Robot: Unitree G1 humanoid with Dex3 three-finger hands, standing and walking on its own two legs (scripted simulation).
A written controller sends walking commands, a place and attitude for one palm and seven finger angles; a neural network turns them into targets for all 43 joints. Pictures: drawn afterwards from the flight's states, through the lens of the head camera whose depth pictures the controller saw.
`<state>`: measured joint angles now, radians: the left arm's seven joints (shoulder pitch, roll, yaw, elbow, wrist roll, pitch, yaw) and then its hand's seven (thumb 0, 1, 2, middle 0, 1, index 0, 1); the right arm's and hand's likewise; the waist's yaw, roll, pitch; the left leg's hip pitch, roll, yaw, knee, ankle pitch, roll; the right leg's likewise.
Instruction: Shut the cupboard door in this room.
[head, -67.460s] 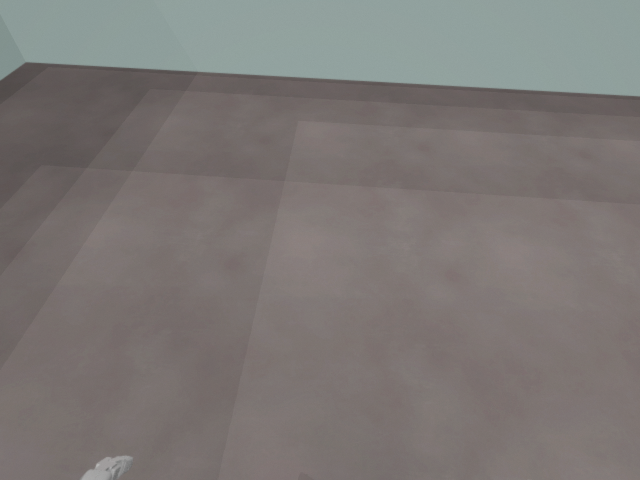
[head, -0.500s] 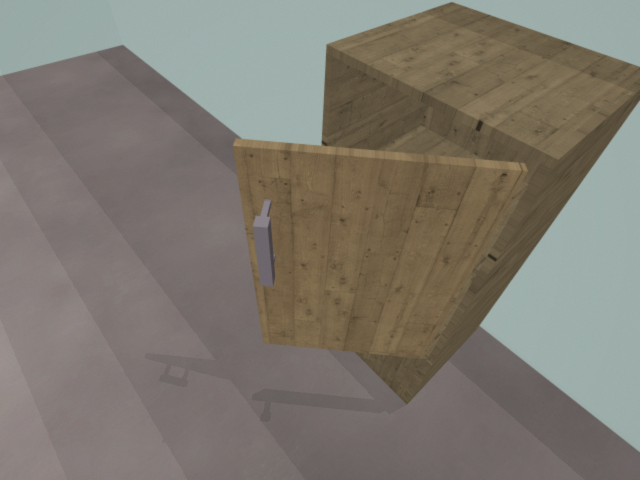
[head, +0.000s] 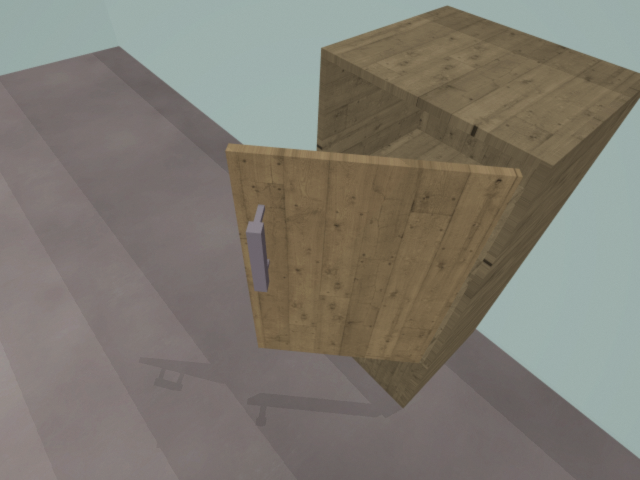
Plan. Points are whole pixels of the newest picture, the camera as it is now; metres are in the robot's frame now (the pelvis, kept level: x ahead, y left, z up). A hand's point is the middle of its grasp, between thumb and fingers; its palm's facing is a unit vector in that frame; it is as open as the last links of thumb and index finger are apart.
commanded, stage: raise the hand and make a fist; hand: left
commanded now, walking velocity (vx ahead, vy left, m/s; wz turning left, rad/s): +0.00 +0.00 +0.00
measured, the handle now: (261, 249) +0.45 +0.13 -0.01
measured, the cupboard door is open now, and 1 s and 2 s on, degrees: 43 43 43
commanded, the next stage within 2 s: bring the fist close to the handle in 1.90 s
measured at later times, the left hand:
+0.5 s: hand out of the picture +0.11 +0.17 -0.08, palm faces +0.15 -0.99 -0.05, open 5.7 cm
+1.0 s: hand (186, 449) +0.16 +0.17 -0.04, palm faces +0.00 -1.00 -0.03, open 3.5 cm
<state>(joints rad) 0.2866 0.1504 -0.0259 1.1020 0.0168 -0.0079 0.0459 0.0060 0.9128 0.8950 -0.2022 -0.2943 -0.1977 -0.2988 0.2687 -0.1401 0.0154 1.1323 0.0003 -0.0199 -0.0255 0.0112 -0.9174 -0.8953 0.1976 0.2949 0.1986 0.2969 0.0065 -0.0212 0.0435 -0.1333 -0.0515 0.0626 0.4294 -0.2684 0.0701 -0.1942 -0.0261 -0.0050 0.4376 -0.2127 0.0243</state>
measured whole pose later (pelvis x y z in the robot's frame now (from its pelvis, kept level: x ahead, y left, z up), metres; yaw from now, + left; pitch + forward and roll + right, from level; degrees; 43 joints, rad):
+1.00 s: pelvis -0.03 -0.02 -0.09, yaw +2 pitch +15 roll -2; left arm 0.48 0.23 0.16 -0.06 -0.32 -0.44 -0.34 0.01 0.90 0.90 -0.96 -1.12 -0.95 -1.13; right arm 0.28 -0.27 -0.03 0.53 0.04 -0.22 -0.06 0.02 -0.90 -0.90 0.20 0.30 0.20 0.30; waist 0.01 0.03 -0.14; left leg -0.89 -0.02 0.00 1.18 -0.56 0.05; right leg -0.91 -0.01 -0.10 1.13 -0.49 -0.03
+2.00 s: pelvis -0.01 -0.02 -0.07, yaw +2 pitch +12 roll -2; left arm 0.38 0.26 0.14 -0.02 -0.28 -0.33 -0.30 0.01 0.90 0.90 -1.30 -1.50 -1.30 -1.50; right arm 0.26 -0.26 0.02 0.47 0.04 -0.17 -0.03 0.02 -0.90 -0.90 0.20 0.30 0.20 0.30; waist -0.01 0.04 -0.14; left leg -0.76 -0.01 0.00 1.07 -0.53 0.04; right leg -0.78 0.00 -0.10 1.02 -0.46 -0.03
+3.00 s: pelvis -0.01 -0.03 -0.07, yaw +2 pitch +14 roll +0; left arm -0.26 0.15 0.02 0.45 -0.14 -0.29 -0.08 0.01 0.90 0.90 -1.30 -1.50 -1.30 -1.50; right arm 0.27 -0.24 0.02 0.55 0.03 -0.06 0.00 0.01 -0.91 -0.90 0.20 0.30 0.20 0.30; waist -0.04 0.03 -0.12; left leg -0.77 -0.02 0.03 1.03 -0.51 0.04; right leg -0.81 -0.01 -0.07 1.01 -0.45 -0.03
